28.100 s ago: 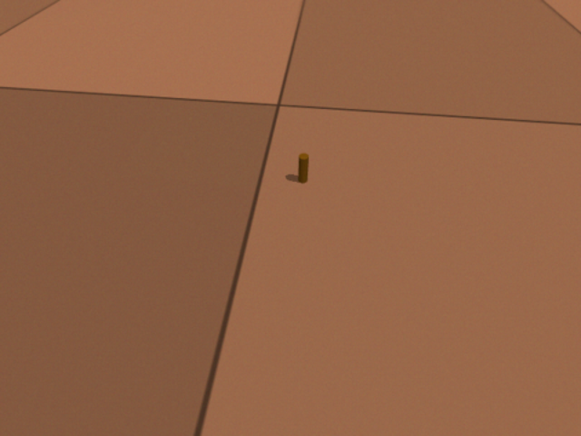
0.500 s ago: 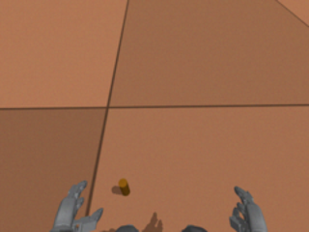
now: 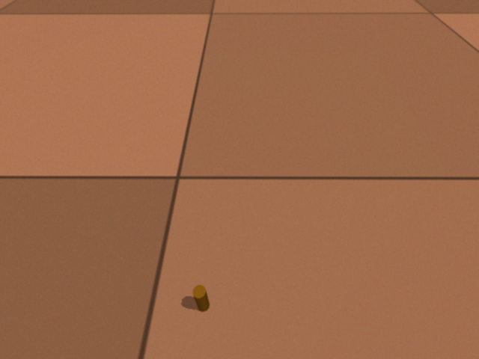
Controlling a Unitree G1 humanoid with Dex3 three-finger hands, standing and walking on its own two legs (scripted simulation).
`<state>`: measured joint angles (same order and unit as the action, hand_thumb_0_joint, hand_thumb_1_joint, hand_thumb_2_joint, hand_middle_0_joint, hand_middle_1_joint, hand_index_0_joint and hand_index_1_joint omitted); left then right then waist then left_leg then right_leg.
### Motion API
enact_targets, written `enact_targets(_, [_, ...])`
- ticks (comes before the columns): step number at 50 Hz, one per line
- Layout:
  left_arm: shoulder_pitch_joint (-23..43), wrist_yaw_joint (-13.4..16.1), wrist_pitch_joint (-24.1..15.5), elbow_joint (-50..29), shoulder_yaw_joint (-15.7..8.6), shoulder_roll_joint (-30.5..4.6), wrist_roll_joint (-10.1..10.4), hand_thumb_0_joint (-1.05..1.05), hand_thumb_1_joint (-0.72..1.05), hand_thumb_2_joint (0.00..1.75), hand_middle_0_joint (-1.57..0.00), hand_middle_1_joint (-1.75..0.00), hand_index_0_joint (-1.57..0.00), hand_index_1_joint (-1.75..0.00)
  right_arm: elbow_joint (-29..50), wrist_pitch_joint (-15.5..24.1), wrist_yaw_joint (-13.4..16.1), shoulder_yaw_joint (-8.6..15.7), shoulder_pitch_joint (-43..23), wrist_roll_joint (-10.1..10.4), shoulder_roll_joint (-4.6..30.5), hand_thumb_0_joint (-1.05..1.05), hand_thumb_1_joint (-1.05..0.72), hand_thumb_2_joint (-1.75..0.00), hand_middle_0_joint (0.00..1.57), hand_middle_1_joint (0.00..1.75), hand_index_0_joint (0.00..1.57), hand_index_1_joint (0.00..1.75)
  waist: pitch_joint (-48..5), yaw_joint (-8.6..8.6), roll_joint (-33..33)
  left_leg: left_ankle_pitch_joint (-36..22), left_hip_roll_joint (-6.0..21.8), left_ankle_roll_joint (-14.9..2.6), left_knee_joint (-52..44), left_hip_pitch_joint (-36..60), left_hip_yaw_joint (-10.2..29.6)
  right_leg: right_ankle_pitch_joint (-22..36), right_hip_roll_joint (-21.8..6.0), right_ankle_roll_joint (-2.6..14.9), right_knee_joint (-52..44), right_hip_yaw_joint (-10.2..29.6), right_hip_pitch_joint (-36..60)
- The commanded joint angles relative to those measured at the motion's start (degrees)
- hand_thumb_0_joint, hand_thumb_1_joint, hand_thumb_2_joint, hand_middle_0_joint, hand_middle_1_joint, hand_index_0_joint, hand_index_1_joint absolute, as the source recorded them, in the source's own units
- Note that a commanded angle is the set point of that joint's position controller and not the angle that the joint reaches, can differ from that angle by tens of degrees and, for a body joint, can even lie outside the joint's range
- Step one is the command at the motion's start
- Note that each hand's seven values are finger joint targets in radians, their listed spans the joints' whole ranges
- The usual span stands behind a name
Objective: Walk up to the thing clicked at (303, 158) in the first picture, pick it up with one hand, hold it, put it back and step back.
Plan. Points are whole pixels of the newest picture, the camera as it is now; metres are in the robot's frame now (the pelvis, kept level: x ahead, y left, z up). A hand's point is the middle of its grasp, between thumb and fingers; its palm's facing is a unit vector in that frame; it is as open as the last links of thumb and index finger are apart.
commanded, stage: stand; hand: left
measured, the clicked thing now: (201, 298) +0.43 +0.18 -0.69
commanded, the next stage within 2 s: step back in 1.62 s
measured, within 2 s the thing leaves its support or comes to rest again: neither
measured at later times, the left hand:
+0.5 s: hand out of the picture +0.05 +0.25 -0.15, palm faces -0.01 -0.94 -0.35, open 7.4 cm
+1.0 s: hand out of the picture +0.07 +0.24 -0.15, palm faces -0.03 -0.94 -0.34, open 7.4 cm
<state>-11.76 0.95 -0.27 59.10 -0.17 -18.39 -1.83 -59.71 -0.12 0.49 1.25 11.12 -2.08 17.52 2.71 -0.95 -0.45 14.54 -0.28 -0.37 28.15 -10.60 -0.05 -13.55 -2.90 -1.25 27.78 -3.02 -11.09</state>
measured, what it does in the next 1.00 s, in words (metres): stands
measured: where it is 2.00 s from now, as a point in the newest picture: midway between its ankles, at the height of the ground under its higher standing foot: outside the picture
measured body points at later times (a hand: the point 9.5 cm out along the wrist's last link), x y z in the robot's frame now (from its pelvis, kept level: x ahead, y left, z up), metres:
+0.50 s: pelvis -0.01 +0.00 +0.01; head -0.01 -0.01 +0.46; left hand +0.05 +0.29 -0.12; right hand +0.06 -0.29 -0.13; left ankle +0.01 +0.12 -0.74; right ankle +0.02 -0.13 -0.74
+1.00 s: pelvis +0.01 -0.01 +0.01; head +0.02 -0.02 +0.46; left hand +0.08 +0.28 -0.12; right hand +0.07 -0.30 -0.13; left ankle +0.01 +0.12 -0.74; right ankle +0.02 -0.13 -0.74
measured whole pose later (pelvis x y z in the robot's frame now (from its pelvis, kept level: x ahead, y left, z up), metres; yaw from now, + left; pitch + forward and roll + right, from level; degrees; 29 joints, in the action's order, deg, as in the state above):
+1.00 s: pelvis +0.01 -0.01 +0.01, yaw -1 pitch -2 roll +0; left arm -6.3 0.1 -0.7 67.2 -0.4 -18.4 -1.0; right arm -65.7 0.2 0.2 0.3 7.3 -1.2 19.0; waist 3.3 -0.3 -1.0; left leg 10.4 0.8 0.6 18.3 -5.5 -0.5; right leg -9.6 -1.6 -0.6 18.6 -2.8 -6.6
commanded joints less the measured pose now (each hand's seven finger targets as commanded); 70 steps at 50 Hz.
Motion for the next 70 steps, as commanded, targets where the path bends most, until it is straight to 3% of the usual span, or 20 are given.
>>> enact_targets(1, [4.24,1.04,-1.67,-1.25,-2.36,-11.04,0.25,0.00,0.90,0.90,-0.20,-0.30,-0.20,-0.30,1.82,1.30,0.74,1.94,-3.30,0.39,11.04,0.00,-0.90,-0.90,0.20,0.30,0.20,0.30,-1.52,0.36,0.53,-6.04,5.36,-1.02,-9.17,0.29,6.00,3.45,-4.23,2.08,-7.89,5.66,2.66])
enact_targets(3, [4.36,0.94,-1.36,0.11,-2.25,-11.02,0.27,0.00,0.90,0.90,-0.20,-0.30,-0.20,-0.30,0.92,1.22,0.82,1.92,-3.67,0.35,11.25,0.00,-0.90,-0.90,0.20,0.30,0.20,0.30,-0.02,0.25,0.05,-2.66,5.72,-0.97,-11.35,-0.67,6.52,1.71,-4.03,1.92,-8.64,5.46,2.59])
enact_targets(9, [4.97,0.72,-1.40,2.53,-2.07,-10.80,0.35,0.00,0.90,0.90,-0.20,-0.30,-0.20,-0.30,-0.86,1.43,0.77,1.57,-4.31,0.49,11.41,0.00,-0.90,-0.90,0.20,0.30,0.20,0.30,-1.28,0.09,-0.45,-4.30,6.10,-0.79,-12.94,0.61,6.57,4.85,-4.52,1.59,-9.64,5.29,4.97])
enact_targets(17, [5.65,0.68,-1.43,4.40,-1.97,-11.22,0.38,0.00,0.90,0.90,-0.20,-0.30,-0.20,-0.30,-2.24,1.43,0.62,1.62,-5.28,0.76,11.79,0.00,-0.90,-0.90,0.20,0.30,0.20,0.30,-0.69,0.10,0.44,-4.85,6.23,-0.70,-13.38,2.36,6.00,2.84,-4.80,1.53,-11.66,5.74,4.00])
enact_targets(22, [6.49,0.54,-1.35,4.57,-2.03,-11.66,0.41,0.00,0.90,0.90,-0.20,-0.30,-0.20,-0.30,-2.51,1.17,0.51,1.54,-5.69,0.73,12.15,0.00,-0.90,-0.90,0.20,0.30,0.20,0.30,-0.14,0.38,0.40,-1.90,6.02,-0.64,-13.81,1.03,5.72,1.22,-4.67,1.43,-12.51,6.01,3.52])
enact_targets(28, [6.93,0.52,-1.57,4.94,-2.16,-11.77,0.51,0.00,0.90,0.90,-0.20,-0.30,-0.20,-0.30,-2.70,1.28,0.46,1.28,-6.02,0.82,12.11,0.00,-0.90,-0.90,0.20,0.30,0.20,0.30,-1.79,0.28,0.13,-5.64,6.62,-0.86,-13.40,2.14,5.53,4.77,-5.25,1.67,-12.25,6.19,5.07])
enact_targets(37, [6.83,0.18,-1.40,5.19,-2.26,-12.32,0.67,0.00,0.90,0.90,-0.20,-0.30,-0.20,-0.30,-2.90,1.23,0.24,1.11,-5.67,0.98,12.22,0.00,-0.90,-0.90,0.20,0.30,0.20,0.30,-0.74,0.40,1.15,-3.80,6.56,-0.60,-13.81,2.10,5.31,1.26,-4.71,1.79,-12.92,6.34,3.82])
enact_targets(40, [7.42,0.19,-1.51,4.82,-2.46,-12.27,0.70,0.00,0.90,0.90,-0.20,-0.30,-0.20,-0.30,-2.68,1.34,0.43,1.12,-5.90,0.89,12.59,0.00,-0.90,-0.90,0.20,0.30,0.20,0.30,-2.53,0.66,0.25,-6.27,7.06,-0.76,-13.21,3.35,5.07,5.56,-5.29,2.08,-12.63,6.84,4.75])
enact_targets(47, [7.26,0.10,-1.46,5.07,-2.39,-11.90,0.96,0.00,0.90,0.90,-0.20,-0.30,-0.20,-0.30,-2.90,1.45,0.48,0.96,-6.02,1.01,12.90,0.00,-0.90,-0.90,0.20,0.30,0.20,0.30,-3.07,0.54,0.42,-9.23,7.36,-0.49,-13.33,4.47,4.93,8.95,-5.03,1.88,-12.25,6.37,5.94])
enact_targets(50, [7.86,0.16,-1.63,4.65,-2.53,-12.06,1.01,0.00,0.90,0.90,-0.20,-0.30,-0.20,-0.30,-2.86,1.56,0.57,0.85,-5.68,1.01,12.84,0.00,-0.90,-0.90,0.20,0.30,0.20,0.30,-4.31,0.68,0.79,-12.71,7.60,-0.50,-12.72,5.26,4.41,13.88,-5.44,1.88,-11.56,6.46,7.30])
enact_targets(54, [7.80,0.07,-1.40,4.74,-2.51,-11.74,1.12,0.00,0.90,0.90,-0.20,-0.30,-0.20,-0.30,-2.91,1.56,0.72,0.66,-5.97,1.06,13.01,0.00,-0.90,-0.90,0.20,0.30,0.20,0.30,-3.31,0.67,0.26,-12.58,7.50,-0.31,-13.17,5.05,4.39,13.79,-5.13,1.67,-11.81,6.18,6.83])
enact_targets(57, [8.15,0.20,-1.49,4.44,-2.61,-12.04,1.03,0.00,0.90,0.90,-0.20,-0.30,-0.20,-0.30,-2.59,1.61,0.70,0.87,-6.32,1.10,13.14,0.00,-0.90,-0.90,0.20,0.30,0.20,0.30,-5.40,0.77,0.92,-16.68,7.99,-0.29,-12.47,7.24,4.23,17.16,-5.32,1.72,-11.04,5.71,7.46])
enact_targets(62, [8.67,0.18,-1.47,4.33,-2.63,-12.05,1.05,0.00,0.90,0.90,-0.20,-0.30,-0.20,-0.30,-2.64,1.43,0.67,0.87,-6.66,1.04,13.22,0.00,-0.90,-0.90,0.20,0.30,0.20,0.30,-3.52,0.90,0.77,-13.85,7.88,-0.19,-12.86,6.32,4.05,14.72,-5.12,1.57,-12.06,5.96,6.44])
enact_targets(65, [8.88,0.15,-1.54,3.92,-2.72,-12.16,1.09,0.00,0.90,0.90,-0.20,-0.30,-0.20,-0.30,-2.48,1.54,0.67,0.98,-6.86,1.03,13.36,0.00,-0.90,-0.90,0.20,0.30,0.20,0.30,-4.54,0.97,0.12,-15.19,8.10,-0.17,-12.67,6.50,3.81,16.95,-5.40,1.83,-11.50,6.23,7.45])
enact_targets(70, [8.80,0.08,-1.45,3.74,-2.71,-12.20,1.07,0.00,0.90,0.90,-0.20,-0.30,-0.20,-0.30,-2.50,1.59,0.65,1.05,-7.16,1.04,13.37,0.00,-0.90,-0.90,0.20,0.30,0.20,0.30,-4.35,0.85,0.68,-15.02,8.25,-0.14,-13.05,6.76,3.73,15.68,-5.23,1.87,-11.62,6.15,7.06])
